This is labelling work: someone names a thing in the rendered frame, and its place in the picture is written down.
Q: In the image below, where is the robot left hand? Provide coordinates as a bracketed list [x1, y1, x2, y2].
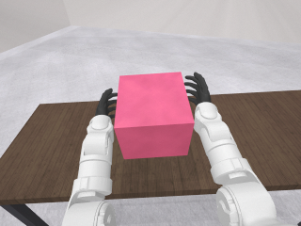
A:
[95, 88, 118, 119]

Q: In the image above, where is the robot right forearm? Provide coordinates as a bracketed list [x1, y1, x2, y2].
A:
[194, 102, 277, 216]

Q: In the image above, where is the right robot upper arm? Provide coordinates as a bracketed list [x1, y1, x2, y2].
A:
[215, 181, 297, 226]

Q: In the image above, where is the robot right hand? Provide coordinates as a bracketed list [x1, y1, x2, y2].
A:
[184, 72, 212, 106]

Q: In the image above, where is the robot left forearm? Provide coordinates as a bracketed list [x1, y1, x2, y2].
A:
[61, 115, 114, 226]

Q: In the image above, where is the left robot upper arm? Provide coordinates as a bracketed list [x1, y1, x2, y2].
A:
[62, 201, 117, 226]

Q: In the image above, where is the table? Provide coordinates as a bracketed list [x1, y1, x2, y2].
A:
[0, 89, 301, 226]

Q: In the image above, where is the carton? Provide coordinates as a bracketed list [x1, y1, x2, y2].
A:
[114, 72, 195, 159]

